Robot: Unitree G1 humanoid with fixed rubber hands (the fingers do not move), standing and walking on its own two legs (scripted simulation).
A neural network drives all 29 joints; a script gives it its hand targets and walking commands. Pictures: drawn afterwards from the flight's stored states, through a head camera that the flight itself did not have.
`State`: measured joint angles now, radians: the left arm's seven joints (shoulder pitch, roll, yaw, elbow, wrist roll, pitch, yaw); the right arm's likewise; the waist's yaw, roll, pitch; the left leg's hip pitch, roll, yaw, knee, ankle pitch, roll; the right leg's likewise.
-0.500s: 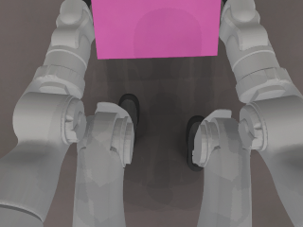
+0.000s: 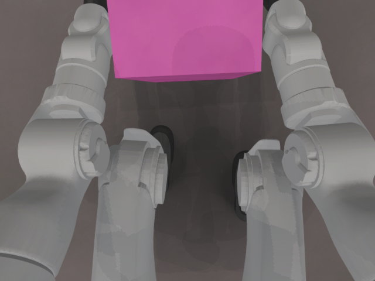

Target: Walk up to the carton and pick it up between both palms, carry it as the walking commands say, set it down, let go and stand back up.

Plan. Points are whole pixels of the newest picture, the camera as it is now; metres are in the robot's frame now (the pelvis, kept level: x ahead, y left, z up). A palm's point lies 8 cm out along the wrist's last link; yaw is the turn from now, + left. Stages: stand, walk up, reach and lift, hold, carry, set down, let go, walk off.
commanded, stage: reach and lift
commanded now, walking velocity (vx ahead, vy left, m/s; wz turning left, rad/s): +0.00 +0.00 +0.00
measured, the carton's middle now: (188, 21) +0.52 +0.07 -0.22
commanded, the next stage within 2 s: none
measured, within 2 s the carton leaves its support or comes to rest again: leaves its support in 0.28 s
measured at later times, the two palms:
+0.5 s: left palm (92, 4) +0.51 +0.21 -0.12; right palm out of the picture +0.55 -0.07 -0.11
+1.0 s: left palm out of the picture +0.50 +0.22 -0.07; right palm out of the picture +0.54 -0.07 -0.06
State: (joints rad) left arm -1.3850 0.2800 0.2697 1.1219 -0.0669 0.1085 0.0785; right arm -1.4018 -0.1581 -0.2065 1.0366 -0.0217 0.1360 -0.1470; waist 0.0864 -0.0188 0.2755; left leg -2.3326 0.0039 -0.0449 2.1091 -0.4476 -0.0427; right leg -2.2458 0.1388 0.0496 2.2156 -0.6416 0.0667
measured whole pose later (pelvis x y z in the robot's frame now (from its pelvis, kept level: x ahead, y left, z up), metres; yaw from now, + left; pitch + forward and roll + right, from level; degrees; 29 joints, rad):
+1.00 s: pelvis +0.01 +0.01 +0.05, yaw -1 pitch +45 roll -3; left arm -1.17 0.13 0.39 0.75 0.11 0.34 0.08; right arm -1.22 -0.05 -0.37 0.80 -0.11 0.26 -0.11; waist 0.08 -0.06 0.01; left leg -2.27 -0.08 -0.10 1.94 -0.44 -0.07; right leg -2.18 0.15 0.05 2.01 -0.62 0.08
